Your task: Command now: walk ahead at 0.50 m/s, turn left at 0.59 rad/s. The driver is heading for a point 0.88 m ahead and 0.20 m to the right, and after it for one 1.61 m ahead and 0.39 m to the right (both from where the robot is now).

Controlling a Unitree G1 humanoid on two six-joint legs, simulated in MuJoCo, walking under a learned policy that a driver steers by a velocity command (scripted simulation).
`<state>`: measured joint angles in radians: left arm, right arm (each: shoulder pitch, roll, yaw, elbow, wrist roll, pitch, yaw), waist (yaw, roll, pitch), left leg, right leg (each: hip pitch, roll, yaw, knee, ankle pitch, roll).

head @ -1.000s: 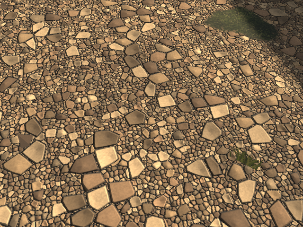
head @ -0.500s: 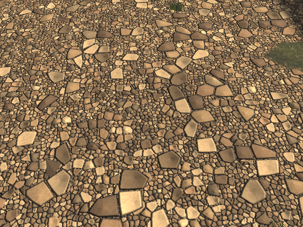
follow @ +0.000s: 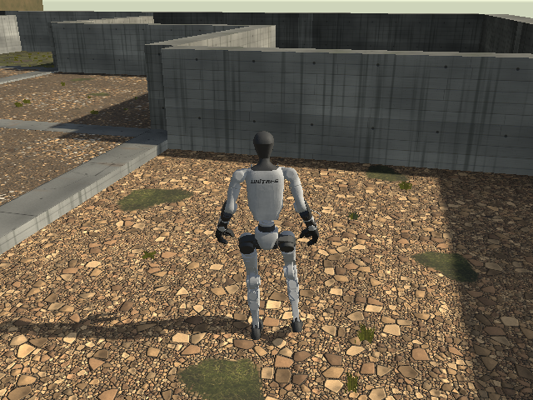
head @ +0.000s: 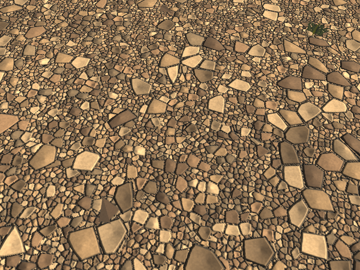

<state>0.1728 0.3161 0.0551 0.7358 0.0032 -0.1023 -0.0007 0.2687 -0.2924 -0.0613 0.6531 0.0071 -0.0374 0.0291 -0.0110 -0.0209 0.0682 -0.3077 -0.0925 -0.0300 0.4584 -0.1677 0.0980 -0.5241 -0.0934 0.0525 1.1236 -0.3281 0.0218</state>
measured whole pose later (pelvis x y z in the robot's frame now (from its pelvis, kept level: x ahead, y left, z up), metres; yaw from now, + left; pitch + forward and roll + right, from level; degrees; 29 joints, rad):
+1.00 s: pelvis +0.58 -0.06 +0.00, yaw -21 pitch +1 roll +1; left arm 0.33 0.32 0.06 0.73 -0.03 -0.02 0.01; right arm 0.17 -0.26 -0.05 0.69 -0.01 -0.10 0.01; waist 0.02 -0.04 0.02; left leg -0.28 -0.04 0.02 0.43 -0.18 0.03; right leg -0.43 0.01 0.09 1.16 -0.38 -0.01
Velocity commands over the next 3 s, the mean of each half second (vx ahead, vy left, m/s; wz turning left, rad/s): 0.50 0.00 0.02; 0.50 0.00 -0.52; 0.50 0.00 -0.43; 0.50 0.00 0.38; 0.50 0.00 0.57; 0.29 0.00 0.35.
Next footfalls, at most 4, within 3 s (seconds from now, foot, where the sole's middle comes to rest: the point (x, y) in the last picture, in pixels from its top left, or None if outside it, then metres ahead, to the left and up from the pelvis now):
0.34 right None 0.38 -0.14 -0.78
0.84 left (175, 207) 0.68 0.02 -0.78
1.36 right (261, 176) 0.82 -0.35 -0.78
1.92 left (239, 110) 1.20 -0.30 -0.78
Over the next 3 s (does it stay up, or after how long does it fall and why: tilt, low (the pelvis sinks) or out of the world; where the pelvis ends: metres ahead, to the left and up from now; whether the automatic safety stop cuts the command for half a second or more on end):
stays up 1.53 -0.40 -0.01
